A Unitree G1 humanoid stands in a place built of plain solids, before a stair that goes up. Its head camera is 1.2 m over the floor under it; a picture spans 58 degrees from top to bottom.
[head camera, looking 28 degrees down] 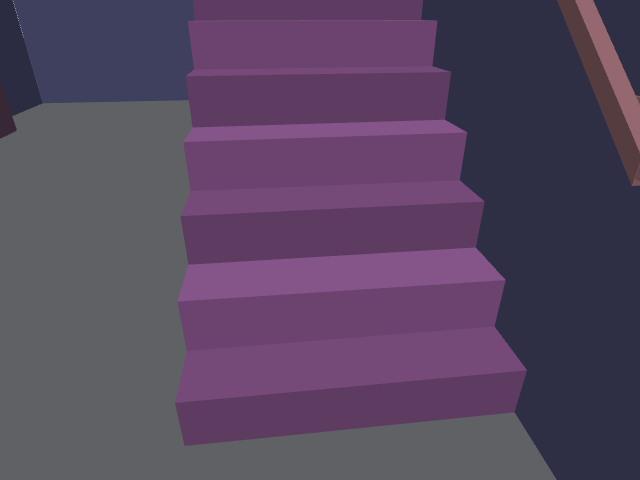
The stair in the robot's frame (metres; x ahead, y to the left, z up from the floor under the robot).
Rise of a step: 0.19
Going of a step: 0.23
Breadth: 1.09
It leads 7 degrees to the left of straight ahead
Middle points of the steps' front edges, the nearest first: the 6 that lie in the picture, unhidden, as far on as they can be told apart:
0.95 -0.12 0.19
1.17 -0.09 0.39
1.40 -0.07 0.58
1.63 -0.04 0.77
1.87 -0.01 0.97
2.10 0.02 1.16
